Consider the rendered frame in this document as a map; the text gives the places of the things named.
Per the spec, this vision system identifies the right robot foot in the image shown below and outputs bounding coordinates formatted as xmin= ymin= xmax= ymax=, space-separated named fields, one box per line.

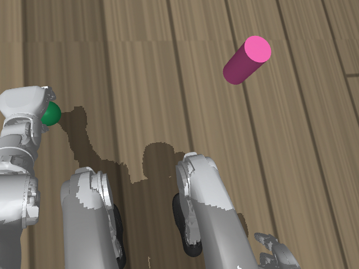
xmin=172 ymin=193 xmax=202 ymax=257

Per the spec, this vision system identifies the right robot hand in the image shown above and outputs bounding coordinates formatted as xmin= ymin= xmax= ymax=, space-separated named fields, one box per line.
xmin=254 ymin=233 xmax=301 ymax=269

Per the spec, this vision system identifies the left robot foot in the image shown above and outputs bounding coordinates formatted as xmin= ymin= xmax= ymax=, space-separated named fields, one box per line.
xmin=113 ymin=204 xmax=126 ymax=269

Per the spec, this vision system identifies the left robot arm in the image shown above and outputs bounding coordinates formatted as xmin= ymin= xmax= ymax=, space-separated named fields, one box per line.
xmin=0 ymin=113 xmax=42 ymax=269

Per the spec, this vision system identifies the left robot hand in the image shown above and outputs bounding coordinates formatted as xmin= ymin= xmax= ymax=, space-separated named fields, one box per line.
xmin=0 ymin=86 xmax=56 ymax=133

